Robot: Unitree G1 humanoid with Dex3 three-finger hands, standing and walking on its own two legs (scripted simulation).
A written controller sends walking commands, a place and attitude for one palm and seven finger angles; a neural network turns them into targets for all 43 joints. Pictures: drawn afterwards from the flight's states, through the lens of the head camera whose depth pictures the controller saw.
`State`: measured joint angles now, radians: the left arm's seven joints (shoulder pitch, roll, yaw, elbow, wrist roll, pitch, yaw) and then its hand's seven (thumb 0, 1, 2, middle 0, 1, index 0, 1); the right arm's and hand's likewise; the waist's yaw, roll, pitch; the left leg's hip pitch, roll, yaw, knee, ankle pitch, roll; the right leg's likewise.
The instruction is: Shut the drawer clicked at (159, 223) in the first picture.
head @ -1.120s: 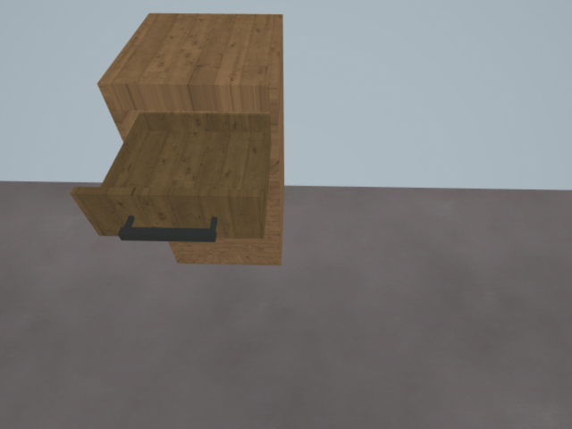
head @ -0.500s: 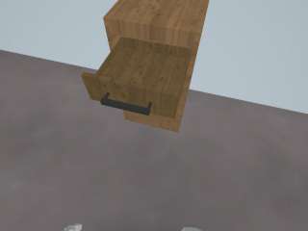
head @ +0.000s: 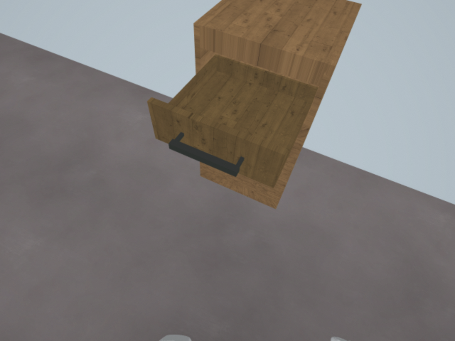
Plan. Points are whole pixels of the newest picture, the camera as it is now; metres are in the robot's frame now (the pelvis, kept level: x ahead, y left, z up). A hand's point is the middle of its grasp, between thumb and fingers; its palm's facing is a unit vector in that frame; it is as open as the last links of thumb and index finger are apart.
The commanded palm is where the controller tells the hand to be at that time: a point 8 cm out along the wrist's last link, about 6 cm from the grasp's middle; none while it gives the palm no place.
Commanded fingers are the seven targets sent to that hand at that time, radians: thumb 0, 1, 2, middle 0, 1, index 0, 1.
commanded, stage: stand and wait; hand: left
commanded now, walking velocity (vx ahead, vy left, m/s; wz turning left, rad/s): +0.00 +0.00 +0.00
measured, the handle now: (206, 152) +0.56 +0.11 -0.10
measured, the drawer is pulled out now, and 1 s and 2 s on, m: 0.30 0.30 0.30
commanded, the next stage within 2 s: turn or walk to find it in 0.28 s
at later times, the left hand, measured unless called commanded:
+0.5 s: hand out of the picture +0.07 +0.17 -0.17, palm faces +0.08 -0.97 -0.22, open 7.3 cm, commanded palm none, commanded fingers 0.00 0.90 0.90 -0.20 -0.30 -0.20 -0.30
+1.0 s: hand out of the picture -0.01 +0.16 -0.16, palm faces +0.13 -0.97 -0.20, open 7.4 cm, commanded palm none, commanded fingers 0.00 0.90 0.90 -0.20 -0.30 -0.20 -0.30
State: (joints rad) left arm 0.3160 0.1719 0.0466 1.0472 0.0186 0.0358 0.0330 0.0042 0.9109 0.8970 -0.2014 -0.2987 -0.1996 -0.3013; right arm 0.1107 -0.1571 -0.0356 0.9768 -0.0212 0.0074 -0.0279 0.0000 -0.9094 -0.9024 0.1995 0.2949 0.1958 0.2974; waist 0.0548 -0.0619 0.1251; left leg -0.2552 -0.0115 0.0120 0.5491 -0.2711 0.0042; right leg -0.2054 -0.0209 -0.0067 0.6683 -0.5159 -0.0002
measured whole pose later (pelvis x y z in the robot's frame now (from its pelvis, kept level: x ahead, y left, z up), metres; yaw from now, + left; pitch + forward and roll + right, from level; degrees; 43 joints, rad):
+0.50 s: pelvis +0.02 -0.02 +0.01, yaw +2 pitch -1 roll +0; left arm 0.19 0.17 0.05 1.07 0.01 0.01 0.03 0.00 0.91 0.90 -0.20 -0.30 -0.20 -0.30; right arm 0.28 -0.16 -0.03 1.12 -0.01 0.03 -0.04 0.00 -0.91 -0.90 0.20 0.30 0.20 0.30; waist -0.02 0.00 0.09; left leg -0.19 0.02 -0.04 0.49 -0.27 -0.04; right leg -0.11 0.01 -0.06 0.48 -0.34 -0.04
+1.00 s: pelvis +0.03 -0.01 +0.01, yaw +4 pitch -1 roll +0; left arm 0.28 0.14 0.04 1.14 0.01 0.01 0.03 0.00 0.91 0.90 -0.20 -0.30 -0.20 -0.30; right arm 0.22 -0.16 -0.03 1.10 -0.01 0.01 -0.05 0.01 -0.93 -0.90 0.20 0.30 0.20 0.30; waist 0.01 0.00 0.08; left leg -0.17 0.01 -0.03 0.42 -0.23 -0.02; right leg -0.07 -0.01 -0.09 0.41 -0.31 -0.02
